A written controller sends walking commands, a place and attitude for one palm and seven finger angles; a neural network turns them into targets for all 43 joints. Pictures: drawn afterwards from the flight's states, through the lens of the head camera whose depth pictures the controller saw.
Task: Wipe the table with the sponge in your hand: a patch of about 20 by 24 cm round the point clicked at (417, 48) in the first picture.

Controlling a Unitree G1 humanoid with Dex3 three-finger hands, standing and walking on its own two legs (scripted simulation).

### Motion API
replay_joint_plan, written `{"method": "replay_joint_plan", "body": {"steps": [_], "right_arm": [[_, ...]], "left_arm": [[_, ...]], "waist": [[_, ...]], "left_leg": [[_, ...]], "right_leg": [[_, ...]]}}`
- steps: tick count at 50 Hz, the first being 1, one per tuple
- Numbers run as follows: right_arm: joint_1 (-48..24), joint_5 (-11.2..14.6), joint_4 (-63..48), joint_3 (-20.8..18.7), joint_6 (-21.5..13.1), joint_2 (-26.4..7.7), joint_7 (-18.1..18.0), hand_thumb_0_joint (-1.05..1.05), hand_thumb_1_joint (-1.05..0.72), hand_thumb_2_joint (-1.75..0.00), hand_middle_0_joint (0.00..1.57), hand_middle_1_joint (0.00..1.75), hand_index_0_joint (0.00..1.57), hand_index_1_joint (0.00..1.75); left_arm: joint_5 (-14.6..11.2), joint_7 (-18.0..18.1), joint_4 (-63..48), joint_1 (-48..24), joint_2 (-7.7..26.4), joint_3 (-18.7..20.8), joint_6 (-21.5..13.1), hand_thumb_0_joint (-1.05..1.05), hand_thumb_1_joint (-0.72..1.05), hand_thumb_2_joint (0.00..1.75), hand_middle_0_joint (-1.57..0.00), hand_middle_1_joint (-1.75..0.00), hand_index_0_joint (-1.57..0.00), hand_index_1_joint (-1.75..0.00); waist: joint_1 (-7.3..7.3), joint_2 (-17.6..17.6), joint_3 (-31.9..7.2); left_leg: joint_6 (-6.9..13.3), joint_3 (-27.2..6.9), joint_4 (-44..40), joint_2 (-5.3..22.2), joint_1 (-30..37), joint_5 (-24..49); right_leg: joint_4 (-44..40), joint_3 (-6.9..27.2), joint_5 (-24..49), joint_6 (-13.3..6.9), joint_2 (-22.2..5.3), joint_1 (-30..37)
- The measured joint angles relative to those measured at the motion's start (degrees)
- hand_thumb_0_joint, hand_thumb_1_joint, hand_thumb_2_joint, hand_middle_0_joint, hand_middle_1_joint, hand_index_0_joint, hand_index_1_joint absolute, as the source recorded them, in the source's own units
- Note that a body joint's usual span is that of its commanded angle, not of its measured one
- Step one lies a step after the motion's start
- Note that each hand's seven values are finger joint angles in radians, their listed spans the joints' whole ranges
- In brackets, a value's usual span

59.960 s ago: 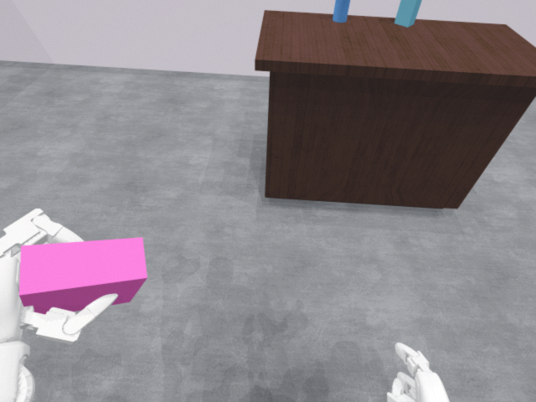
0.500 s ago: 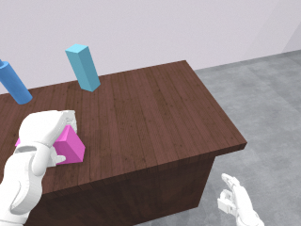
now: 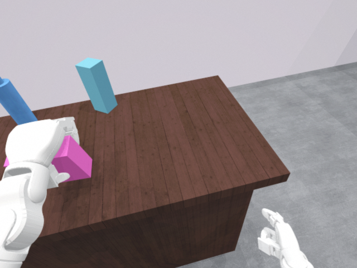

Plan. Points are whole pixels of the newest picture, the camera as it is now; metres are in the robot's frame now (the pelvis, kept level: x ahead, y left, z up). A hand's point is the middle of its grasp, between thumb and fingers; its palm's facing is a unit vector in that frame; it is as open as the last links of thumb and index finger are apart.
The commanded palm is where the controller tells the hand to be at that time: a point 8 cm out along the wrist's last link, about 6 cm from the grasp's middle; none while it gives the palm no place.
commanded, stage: move the sponge above the wiping area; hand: left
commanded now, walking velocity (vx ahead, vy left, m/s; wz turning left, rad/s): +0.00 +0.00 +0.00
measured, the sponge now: (58, 165) +0.24 +0.32 +0.13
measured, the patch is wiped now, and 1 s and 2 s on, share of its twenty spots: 0.00 0.00 0.00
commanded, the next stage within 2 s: lower the sponge onto the table in 1.46 s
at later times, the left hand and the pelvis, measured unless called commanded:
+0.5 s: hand (44, 143) +0.25 +0.32 +0.19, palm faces +0.22 +0.00 -0.98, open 9.1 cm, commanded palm +0.19 +0.30 +0.22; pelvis +0.00 -0.01 +0.00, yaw +0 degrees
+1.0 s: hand (37, 154) +0.23 +0.34 +0.17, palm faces +0.15 -0.05 -0.99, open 9.1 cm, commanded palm +0.19 +0.31 +0.22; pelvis -0.01 +0.00 +0.00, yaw +1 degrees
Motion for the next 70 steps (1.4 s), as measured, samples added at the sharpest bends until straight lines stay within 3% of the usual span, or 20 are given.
{"method": "replay_joint_plan", "body": {"steps": [4, 8, 14, 17, 19, 23, 27, 30, 35, 38, 40, 42, 45, 48, 51, 54, 57, 62, 66, 70], "right_arm": [[-1.15, 1.04, 0.01, 0.45, 1.16, -0.61, 0.19, 0.02, -0.9, -0.9, 0.2, 0.3, 0.2, 0.3], [-1.34, 1.61, -1.61, 0.29, 1.04, -1.82, -0.1, 0.02, -0.9, -0.9, 0.2, 0.3, 0.2, 0.3], [-0.36, 0.18, -1.67, 0.0, -0.55, -2.14, -1.75, 0.02, -0.9, -0.9, 0.2, 0.3, 0.2, 0.3], [0.38, -0.38, -0.76, -0.13, -1.24, -1.03, -2.1, 0.02, -0.9, -0.9, 0.2, 0.3, 0.2, 0.3], [0.49, -0.22, -0.14, -0.11, -1.2, -0.34, -1.77, 0.02, -0.9, -0.9, 0.2, 0.3, 0.2, 0.3], [-0.11, 0.48, 0.75, 0.04, -0.05, -0.04, -0.57, 0.02, -0.9, -0.9, 0.2, 0.3, 0.2, 0.3], [-0.59, 1.28, -0.52, 0.1, 1.2, -1.31, 0.08, 0.02, -0.9, -0.9, 0.2, 0.3, 0.2, 0.3], [-0.43, 1.69, -1.81, -0.22, 1.19, -2.67, -0.04, 0.02, -0.9, -0.9, 0.2, 0.3, 0.2, 0.3], [0.88, 0.41, -1.96, -0.82, -0.33, -3.2, -1.76, 0.02, -0.9, -0.9, 0.2, 0.3, 0.2, 0.3], [1.89, -0.3, -0.97, -0.97, -1.58, -1.94, -2.72, 0.02, -0.9, -0.9, 0.2, 0.3, 0.19, 0.3], [2.18, -0.27, -0.29, -1.07, -1.94, -1.04, -2.78, 0.02, -0.9, -0.9, 0.2, 0.3, 0.19, 0.3], [1.87, 0.06, 0.41, -1.1, -1.71, -0.41, -2.4, 0.02, -0.9, -0.9, 0.2, 0.3, 0.2, 0.3], [0.35, 0.72, 1.36, -0.52, -1.02, -0.13, -1.72, 0.02, -0.9, -0.9, 0.2, 0.3, 0.2, 0.3], [-0.68, 1.32, 0.78, 0.07, -0.36, -0.34, -1.34, 0.02, -0.9, -0.9, 0.2, 0.3, 0.2, 0.3], [-0.76, 1.66, -0.86, 0.22, -0.36, -1.19, -1.06, 0.02, -0.9, -0.9, 0.2, 0.3, 0.2, 0.3], [-0.73, 1.35, -1.62, 0.28, -0.44, -1.81, -1.07, 0.02, -0.9, -0.9, 0.2, 0.3, 0.2, 0.3], [0.12, 0.26, -1.69, 0.11, -0.8, -1.64, -1.4, 0.02, -0.9, -0.9, 0.2, 0.3, 0.2, 0.3], [1.55, -0.46, -0.47, -0.38, -1.2, -0.2, -1.3, 0.02, -0.9, -0.9, 0.2, 0.3, 0.2, 0.3], [0.62, 0.44, 0.96, -0.26, -0.02, -0.06, -0.46, 0.02, -0.9, -0.9, 0.2, 0.3, 0.2, 0.3], [-0.69, 1.42, 0.22, 0.28, 0.82, -0.71, -0.32, 0.02, -0.9, -0.9, 0.2, 0.3, 0.2, 0.3]], "left_arm": [[-1.86, -0.95, 3.55, -2.23, 0.02, 3.37, 5.9, 0.0, -0.46, 1.09, -0.84, -1.43, -0.85, -1.44], [-2.35, -4.68, 3.7, 0.11, -1.65, 1.83, 8.93, 0.0, -0.45, 1.09, -0.84, -1.43, -0.84, -1.44], [0.26, -7.09, 1.21, 2.94, -2.78, -5.51, 2.32, 0.0, -0.45, 1.09, -0.84, -1.43, -0.85, -1.44], [1.34, -3.88, 1.2, 1.51, -1.17, -5.06, -2.43, 0.0, -0.46, 1.08, -0.85, -1.43, -0.85, -1.44], [1.16, -1.59, 1.75, -0.01, 0.05, -3.09, -3.0, 0.0, -0.46, 1.08, -0.85, -1.43, -0.85, -1.43], [-1.03, 0.57, 4.83, -3.33, 1.38, 2.23, 1.44, 0.0, -0.46, 1.08, -0.85, -1.43, -0.85, -1.44], [-3.04, -2.59, 5.87, -1.84, 1.63, 5.61, 7.25, 0.0, -0.45, 1.08, -0.84, -1.44, -0.85, -1.44], [-3.47, -5.82, 4.02, 2.58, 0.35, 4.13, 8.49, 0.0, -0.45, 1.08, -0.84, -1.44, -0.84, -1.44], [-2.09, -8.5, 0.61, 6.95, -1.04, -1.66, 1.8, 0.0, -0.45, 1.08, -0.85, -1.44, -0.85, -1.44], [-0.88, -5.33, -0.84, 6.95, 0.25, -1.91, -4.65, 0.0, -0.45, 1.08, -0.85, -1.43, -0.85, -1.44], [-0.23, -2.29, -0.2, 4.99, 1.35, -0.99, -6.38, 0.0, -0.45, 1.08, -0.85, -1.43, -0.86, -1.44], [-0.43, 0.25, 2.06, 1.72, 1.81, 0.57, -5.77, 0.0, -0.45, 1.08, -0.86, -1.43, -0.86, -1.44], [-1.84, 1.38, 6.76, -3.35, 1.7, 3.43, -1.32, 0.0, -0.45, 1.08, -0.85, -1.43, -0.86, -1.44], [-2.73, -0.82, 9.3, -5.08, 1.49, 5.08, 3.68, 0.0, -0.45, 1.08, -0.85, -1.44, -0.85, -1.44], [-2.96, -4.04, 8.61, -3.26, -0.16, 3.22, 6.15, 0.0, -0.45, 1.08, -0.85, -1.44, -0.85, -1.45], [-2.12, -7.01, 6.28, 0.17, -2.21, -0.75, 5.11, 0.0, -0.45, 1.07, -0.85, -1.44, -0.85, -1.45], [-0.83, -7.76, 3.22, 2.67, -2.88, -3.9, 0.65, 0.0, -0.45, 1.07, -0.85, -1.44, -0.85, -1.45], [0.23, -1.61, -0.6, 2.89, -0.12, -2.22, -4.72, 0.0, -0.45, 1.07, -0.86, -1.44, -0.86, -1.44], [-1.32, 1.36, 2.69, -1.96, 0.74, 1.95, -0.15, 0.0, -0.45, 1.07, -0.86, -1.44, -0.86, -1.44], [-2.87, -1.08, 5.92, -3.23, 0.62, 4.87, 5.99, 0.0, -0.45, 1.07, -0.85, -1.44, -0.86, -1.45]], "waist": [[-0.83, 0.59, -0.5], [-1.77, 1.37, -0.31], [-1.04, 0.69, 0.83], [-0.42, -0.19, 0.92], [-0.15, -0.46, 0.8], [-0.87, -0.07, -0.01], [-2.45, 1.13, -0.71], [-2.94, 1.97, -0.67], [-1.71, 1.07, 0.58], [-0.38, -0.19, 0.99], [0.32, -0.57, 1.04], [0.43, -0.51, 0.97], [-0.2, 0.07, 0.61], [-1.52, 0.73, -0.05], [-2.44, 1.7, -0.39], [-2.65, 1.92, -0.22], [-2.11, 0.99, 0.2], [-0.14, -0.62, 0.57], [0.08, -0.3, 0.28], [-1.21, 0.58, -0.22]], "left_leg": [[-0.14, -0.28, -0.06, 0.03, -0.91, 0.33], [0.01, -0.7, 0.22, -0.27, -2.21, 0.63], [0.02, -0.97, 0.99, -0.34, -1.9, 0.15], [-0.34, -0.93, 0.76, 0.06, -0.84, -0.05], [-0.6, -0.56, 0.4, 0.45, -0.08, -0.1], [-0.9, -0.1, 0.12, 0.81, 0.09, -0.07], [-0.7, -0.08, 0.55, 0.63, -1.49, 0.07], [-0.37, -0.17, 1.32, 0.34, -2.68, -0.06], [-0.08, -0.67, 2.45, -0.09, -2.8, -0.45], [-0.29, -0.89, 2.38, 0.16, -1.57, -0.65], [-0.49, -0.89, 2.16, 0.49, -0.72, -0.68], [-0.64, -0.96, 1.87, 0.65, -0.2, -0.53], [-0.62, -0.79, 1.28, 0.59, -0.37, 0.04], [-0.32, -0.72, 0.67, 0.18, -1.37, 0.77], [0.11, -0.72, 0.6, -0.28, -2.44, 1.11], [0.53, -0.5, 0.79, -0.69, -2.92, 1.07], [0.7, -0.43, 0.96, -0.91, -2.43, 0.78], [0.35, -0.14, 0.77, -0.3, -0.31, 0.16], [0.19, -0.18, 0.46, -0.06, 0.04, 0.31], [0.42, -0.34, 0.09, -0.39, -1.27, 0.95]], "right_leg": [[-0.01, -0.28, 0.2, -0.01, 0.02, -0.85], [0.56, -0.73, 0.15, 0.1, -0.3, -2.13], [1.61, -0.98, -0.62, -0.11, -0.36, -1.86], [1.06, -0.89, -0.57, -0.53, 0.07, -0.74], [0.52, -0.49, -0.33, -0.79, 0.48, -0.06], [0.14, -0.01, -0.01, -0.86, 0.84, -0.03], [0.71, -0.02, 0.02, -0.55, 0.64, -1.64], [1.6, -0.14, -0.25, -0.26, 0.33, -2.8], [2.98, -0.65, -1.04, -0.15, -0.11, -2.84], [2.38, -0.82, -1.0, -0.46, 0.17, -1.34], [1.48, -0.78, -0.61, -0.65, 0.52, -0.21], [0.66, -0.82, -0.14, -0.7, 0.69, 0.54], [0.14, -0.65, 0.47, -0.55, 0.62, 0.29], [0.17, -0.59, 0.83, -0.16, 0.2, -0.98], [0.43, -0.6, 0.94, 0.27, -0.27, -2.13], [1.18, -0.4, 0.64, 0.6, -0.68, -2.89], [1.77, -0.31, 0.1, 0.67, -0.89, -2.59], [0.68, 0.08, 0.15, 0.26, -0.23, -0.22], [-0.44, 0.07, 0.79, 0.28, 0.02, 0.49], [-0.51, -0.09, 1.16, 0.59, -0.32, -0.87]]}}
